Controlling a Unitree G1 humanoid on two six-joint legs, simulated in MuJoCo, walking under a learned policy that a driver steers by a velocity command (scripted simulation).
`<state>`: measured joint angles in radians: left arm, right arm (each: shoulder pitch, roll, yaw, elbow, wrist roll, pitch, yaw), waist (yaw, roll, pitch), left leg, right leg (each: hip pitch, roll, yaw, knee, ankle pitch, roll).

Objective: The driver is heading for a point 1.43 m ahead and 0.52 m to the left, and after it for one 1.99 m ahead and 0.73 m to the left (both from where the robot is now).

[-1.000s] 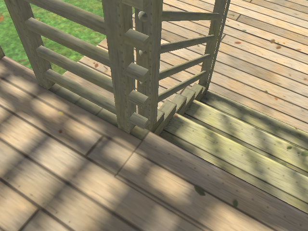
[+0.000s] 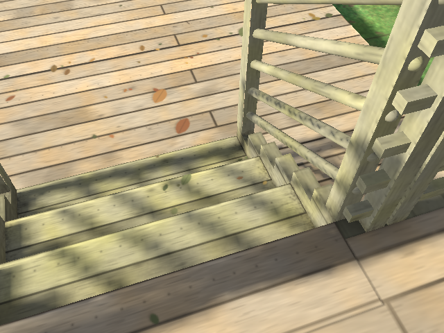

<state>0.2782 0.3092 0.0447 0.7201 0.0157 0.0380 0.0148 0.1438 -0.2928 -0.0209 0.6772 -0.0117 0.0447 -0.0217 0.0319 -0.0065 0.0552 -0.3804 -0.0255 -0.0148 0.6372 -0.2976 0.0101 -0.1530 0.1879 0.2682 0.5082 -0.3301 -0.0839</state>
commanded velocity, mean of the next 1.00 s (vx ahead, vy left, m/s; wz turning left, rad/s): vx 0.67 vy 0.00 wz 0.33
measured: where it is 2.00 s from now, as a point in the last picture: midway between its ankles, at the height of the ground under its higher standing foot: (121, 201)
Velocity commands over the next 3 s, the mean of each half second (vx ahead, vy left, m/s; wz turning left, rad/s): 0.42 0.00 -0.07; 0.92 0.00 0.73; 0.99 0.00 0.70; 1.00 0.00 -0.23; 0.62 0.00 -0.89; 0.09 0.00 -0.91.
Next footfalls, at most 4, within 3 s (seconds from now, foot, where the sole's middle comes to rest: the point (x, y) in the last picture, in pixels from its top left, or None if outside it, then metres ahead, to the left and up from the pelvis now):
0.02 left None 0.08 0.10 -0.77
0.46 right None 0.17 -0.13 -0.77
0.94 left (189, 301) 0.54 0.14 -0.77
1.42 right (200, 237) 0.86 0.13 -0.94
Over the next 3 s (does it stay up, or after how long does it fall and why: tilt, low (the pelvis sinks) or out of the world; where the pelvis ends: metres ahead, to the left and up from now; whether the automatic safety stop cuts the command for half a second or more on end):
stays up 1.56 0.74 -0.68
